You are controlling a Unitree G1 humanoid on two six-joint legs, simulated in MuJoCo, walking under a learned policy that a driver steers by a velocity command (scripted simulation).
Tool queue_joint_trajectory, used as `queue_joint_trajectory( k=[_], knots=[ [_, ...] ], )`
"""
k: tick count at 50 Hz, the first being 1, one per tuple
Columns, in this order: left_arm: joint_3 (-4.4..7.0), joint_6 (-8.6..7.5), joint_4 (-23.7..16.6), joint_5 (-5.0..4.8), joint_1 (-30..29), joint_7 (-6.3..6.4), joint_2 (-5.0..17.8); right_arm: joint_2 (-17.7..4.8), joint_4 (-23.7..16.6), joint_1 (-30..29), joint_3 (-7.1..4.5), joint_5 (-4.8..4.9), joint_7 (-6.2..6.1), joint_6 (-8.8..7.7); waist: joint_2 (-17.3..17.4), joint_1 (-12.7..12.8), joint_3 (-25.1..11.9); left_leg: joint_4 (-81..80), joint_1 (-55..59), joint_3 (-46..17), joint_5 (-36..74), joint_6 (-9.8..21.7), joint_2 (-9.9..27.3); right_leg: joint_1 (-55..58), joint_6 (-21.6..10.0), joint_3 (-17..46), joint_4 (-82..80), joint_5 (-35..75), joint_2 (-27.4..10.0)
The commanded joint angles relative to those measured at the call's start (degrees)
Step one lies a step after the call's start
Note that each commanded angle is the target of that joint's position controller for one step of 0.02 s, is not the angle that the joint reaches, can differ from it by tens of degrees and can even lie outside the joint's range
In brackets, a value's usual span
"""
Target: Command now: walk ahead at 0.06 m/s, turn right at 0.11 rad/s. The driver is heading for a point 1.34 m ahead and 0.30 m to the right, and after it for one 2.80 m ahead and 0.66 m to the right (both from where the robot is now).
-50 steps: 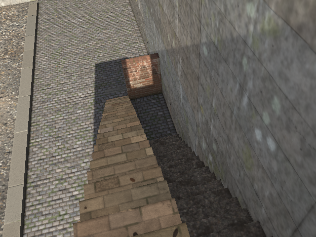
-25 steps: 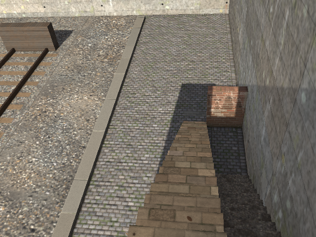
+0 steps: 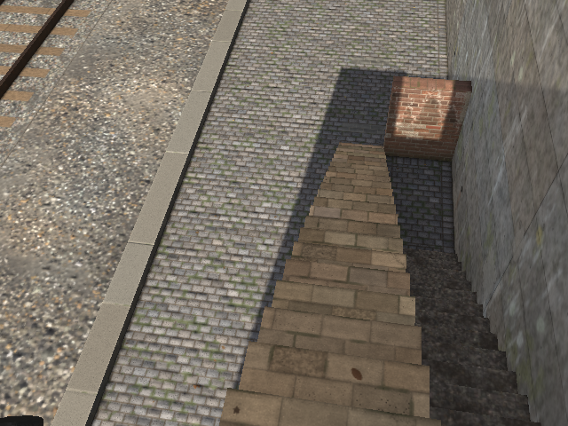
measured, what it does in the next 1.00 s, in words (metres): goes down, turning right: left foot 0.19 m lower, then right foot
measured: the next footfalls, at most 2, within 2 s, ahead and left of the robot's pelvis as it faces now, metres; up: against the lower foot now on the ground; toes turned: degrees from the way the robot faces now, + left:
left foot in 0.22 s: +0.32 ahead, +0.11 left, -0.19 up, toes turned -4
right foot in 0.62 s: +0.30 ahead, -0.10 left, -0.19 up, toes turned -4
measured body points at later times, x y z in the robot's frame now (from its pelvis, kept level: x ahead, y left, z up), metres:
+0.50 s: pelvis +0.22 +0.02 -0.24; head +0.24 +0.03 +0.21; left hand +0.37 +0.28 -0.38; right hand +0.18 -0.22 -0.38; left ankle +0.28 +0.11 -0.98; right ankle +0.27 -0.10 -0.86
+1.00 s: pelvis +0.29 +0.01 -0.26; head +0.26 -0.01 +0.19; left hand +0.56 +0.17 -0.33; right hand +0.27 -0.28 -0.40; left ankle +0.33 +0.12 -0.91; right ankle +0.25 -0.08 -0.98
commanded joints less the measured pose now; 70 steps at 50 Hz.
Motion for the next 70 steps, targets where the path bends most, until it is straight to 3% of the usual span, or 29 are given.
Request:
queue_joint_trajectory(
  k=[1, 2, 3, 4, 5, 6, 7, 9, 11, 12, 13, 14, 18, 22, 27, 29, 31, 32, 33, 37, 43, 48, 51, 53, 54, 55, 57, 61, 70],
  knots=[
    [-5.15, 0.91, 6.9, 0.48, 23.5, -0.97, -8.9, -1.4, -11.1, -27.0, 1.47, -0.54, 2.95, 1.71, -2.5, 14.3, -3.2, 6.5, -37.5, 0.1, -4.5, 4.6, 9.0, 34.2, -2.9, 2.5, -4.2, -10.5, -7.9],
    [-4.51, 2.62, 5.5, 1.62, 13.8, -3.06, -4.4, -2.3, -13.9, -19.7, 0.62, -1.88, 2.32, 3.54, -22.0, 5.3, 1.7, -9.5, -32.5, -2.7, 3.9, 6.6, 14.4, 20.1, -3.8, 4.9, -2.9, 2.6, -12.0],
    [-2.46, 5.84, 3.2, 5.15, -0.3, -4.08, 0.5, -5.2, -7.8, -8.5, -1.33, -4.51, -0.13, 4.99, -22.4, -1.9, 0.9, -15.2, -19.1, -0.8, 13.4, 3.8, 16.5, 4.3, -7.2, 2.3, -3.3, 7.9, -10.7],
    [-0.25, 6.78, 2.5, 8.32, -4.1, -4.34, 5.7, -6.3, -6.1, -6.3, -2.13, -2.26, -0.57, 4.68, -29.4, -3.2, 1.9, -19.6, -8.8, -1.6, 22.0, 2.6, 20.8, -12.7, -10.8, 7.3, -5.4, -9.8, -12.2],
    [-1.94, 5.77, -2.0, 7.21, -10.6, -3.24, -2.2, -5.9, -3.7, -3.5, -3.07, 2.24, -0.25, 3.75, -18.4, -5.2, 4.1, -24.9, 14.9, -2.0, 52.2, -0.1, 21.5, -37.9, -12.2, 9.4, -6.0, -34.1, -10.2],
    [-4.69, 5.42, 1.4, 2.51, -6.2, -1.03, -11.8, -5.7, 3.7, 7.7, -4.84, 3.93, -0.08, 1.48, -11.4, -8.7, 1.4, -25.9, 31.3, -0.9, 71.4, -3.7, 19.8, -41.4, -12.3, 7.8, 9.1, -41.8, -5.3],
    [-5.63, 6.28, 4.6, -0.57, -0.4, 0.04, -13.1, -1.0, 8.1, 12.5, -3.87, 3.75, 0.96, 0.12, -2.5, -8.4, -0.7, -36.8, 34.8, 3.3, 78.3, -7.4, 17.6, -33.8, -11.4, 1.0, 15.2, -45.7, -3.3],
    [-5.67, 8.05, 7.7, -0.55, 11.6, 2.04, -10.1, 0.2, 7.3, 1.7, -4.54, 0.42, 3.17, -1.94, 3.3, -0.3, 0.3, -54.4, 38.8, 4.8, 83.0, -8.0, 17.5, -24.1, -9.6, -4.9, 24.4, -56.2, 0.7],
    [-6.01, 11.37, 6.4, -1.45, 10.5, 4.41, -11.1, 0.6, 9.0, 8.4, -4.36, -2.26, 4.48, -2.19, -0.4, -3.0, 2.0, -55.6, 42.7, 1.2, 74.0, -4.7, 22.4, -23.3, -10.1, -3.0, 38.8, -48.1, 2.1],
    [-5.56, 11.60, 8.8, -1.96, 23.7, 4.86, -14.7, 0.4, 8.7, 6.2, -3.00, -5.38, 5.10, -1.95, 18.3, 3.5, 4.0, -55.1, 41.7, 1.7, 96.7, -4.6, 26.7, -23.7, -9.8, -2.1, 51.0, -62.5, 10.1],
    [-3.13, 11.78, 11.3, -2.11, 30.1, 4.48, -12.9, 1.9, 10.4, 6.8, -1.05, -3.85, 5.62, -1.57, 30.2, 5.2, 3.4, -39.4, 49.4, -3.7, 116.5, 0.0, 36.2, -37.5, -6.0, 2.3, 69.8, -76.9, 11.1],
    [-2.30, 12.74, 9.8, -1.36, 26.1, 3.14, -9.3, 2.2, 9.3, 10.7, -1.01, -4.38, 4.94, -1.08, 25.5, -0.1, -3.5, -38.3, 50.3, -6.9, 119.7, 2.2, 39.3, -39.0, -4.7, 2.7, 81.4, -78.2, 9.7],
    [-0.59, 16.11, -3.6, 1.38, 5.5, 3.16, -5.3, -5.9, -2.8, -14.3, -1.88, -8.38, 1.46, 2.20, 13.0, 5.0, -10.3, -55.1, 22.8, -14.6, 47.5, 18.1, 47.4, -33.1, -1.9, 4.4, 71.1, -46.4, 3.4],
    [1.85, 19.81, -4.5, 2.95, 9.6, 3.18, -5.1, 0.5, -2.9, -14.9, -0.53, -6.20, 0.64, 0.32, 6.9, 5.0, -4.8, -58.0, 11.7, 0.2, 17.2, 11.1, 37.1, -23.2, -0.7, -1.2, 49.8, -37.9, 4.2],
    [0.22, 16.66, -4.6, 4.58, 16.8, 1.86, -9.2, -6.8, -4.4, -21.3, -2.14, -5.63, 3.60, 4.02, 14.9, 6.3, -11.8, -56.4, 10.6, 5.1, 24.8, 9.4, 36.8, 4.1, -1.9, -10.6, 33.6, -23.1, 5.7],
    [0.96, 15.88, -9.7, 4.10, 13.5, 1.28, -5.8, -3.4, -5.7, -25.1, -0.84, -0.79, 3.23, 6.05, 14.0, 7.8, -5.7, -47.3, 19.1, 9.5, 19.7, 6.8, 33.8, -2.6, -6.7, -9.3, 3.3, -38.9, 5.2],
    [1.02, 13.19, -7.6, 5.60, 20.2, 0.29, -5.6, -5.6, -3.0, -17.7, -1.31, -0.06, 2.95, 8.10, 3.1, 5.9, -3.6, -30.5, 15.7, 12.2, 16.2, 5.5, 32.4, 10.8, -7.2, -6.9, -14.4, -35.8, 5.4],
    [1.34, 11.85, -7.9, 3.13, 22.9, 0.20, -2.2, -1.2, -4.4, -17.1, -0.33, -2.64, 2.28, 8.58, -10.0, 4.5, -3.7, -11.8, -4.1, 10.0, -12.2, 2.6, 27.0, 21.5, -11.1, 20.5, -12.7, -21.1, -10.1],
    [2.29, 11.62, -8.4, 2.41, 25.0, -1.24, 3.9, -1.9, -7.6, -27.4, -0.40, -3.74, 2.04, 7.54, -13.0, 8.9, -2.6, -3.8, -23.4, 1.2, -13.0, -0.2, 14.9, 26.0, -20.4, 38.6, -16.6, -4.4, -17.3],
    [1.50, 12.21, -11.2, 6.36, 10.0, -1.06, -0.7, -9.3, -6.6, -29.4, -2.74, -5.32, 2.16, 8.06, -3.4, 3.5, -6.2, -2.8, -13.0, -0.6, 7.8, -0.5, 17.5, 9.6, -20.7, 20.6, -11.9, -19.6, -9.7],
    [0.51, 12.21, -16.1, 5.77, 5.0, 2.11, -2.7, -3.9, -5.6, -27.6, -2.08, -6.55, 3.22, 8.84, 2.2, 4.7, -12.0, 7.8, 0.9, 4.3, 19.2, -2.6, 17.0, -1.0, -18.5, 10.9, -5.4, -2.8, -6.4],
    [-0.26, 12.59, -16.4, 6.92, 6.4, 2.06, -6.9, 1.1, -4.0, -20.7, 0.67, -7.49, 4.34, 9.22, -2.6, 4.5, -10.3, -10.2, 9.1, 3.7, 19.1, -4.2, 18.9, -0.7, -16.5, 8.8, -1.5, -7.0, -5.8],
    [-0.99, 13.21, -15.6, 4.93, 7.3, 3.17, -8.0, 3.4, -5.4, -19.8, 2.81, -7.26, 7.54, 8.55, -8.7, 6.2, -3.4, -32.5, 17.7, 11.4, 1.7, -5.4, 16.6, -4.4, -15.9, 7.3, -6.1, -22.6, -2.0],
    [-1.16, 13.39, -17.6, 4.58, 2.9, 4.92, -7.5, 0.5, -6.7, -18.5, 2.62, -7.66, 9.61, 5.93, -2.2, 5.6, -1.5, -50.6, 21.9, 2.5, 15.4, -3.8, 19.3, -2.7, -15.5, 6.0, 12.3, -26.5, 2.4],
    [-1.86, 13.72, -20.7, 5.27, 6.3, 6.30, -11.5, -2.4, -7.9, -21.7, 3.85, -6.01, 11.10, 4.35, 11.7, 12.6, -6.4, -43.5, 25.5, -15.4, 52.5, 0.8, 31.2, -7.7, -12.5, 4.8, 20.4, -50.4, 4.4],
    [-1.63, 13.77, -19.3, 5.07, 6.2, 5.87, -8.6, -5.8, -9.2, -21.8, 2.65, -5.99, 11.91, 3.54, 17.5, 8.2, -9.0, -52.6, 24.3, -31.8, 53.3, 7.6, 37.2, -12.8, -9.3, 5.8, 17.8, -58.7, 7.2],
    [-1.13, 14.23, -19.9, 4.70, 0.9, 5.55, -6.1, -4.1, -11.3, -26.6, 3.03, -6.07, 10.59, 2.47, 10.4, 7.8, -1.1, -56.9, 23.5, -32.8, 33.1, 9.2, 35.1, -15.8, -8.7, 8.0, 10.2, -47.7, 5.7],
    [-2.29, 11.80, -18.6, 5.33, 1.2, 5.97, -7.8, -1.4, -17.3, -33.5, 3.18, -7.32, 6.49, 2.53, 9.4, 6.4, -13.8, -49.8, 19.1, -10.6, 40.1, 4.2, 24.4, 11.8, -3.1, 2.4, 2.1, -24.9, 6.2],
    [-0.52, 14.44, -21.2, 5.28, 0.1, 4.09, -3.1, -1.6, -22.7, -30.0, 2.26, -7.53, 7.50, 7.38, -0.2, 2.1, -11.5, -38.4, 16.2, -3.0, 24.1, 0.9, 15.6, 11.8, -10.4, 6.3, -6.0, -15.6, -1.7]
  ],
)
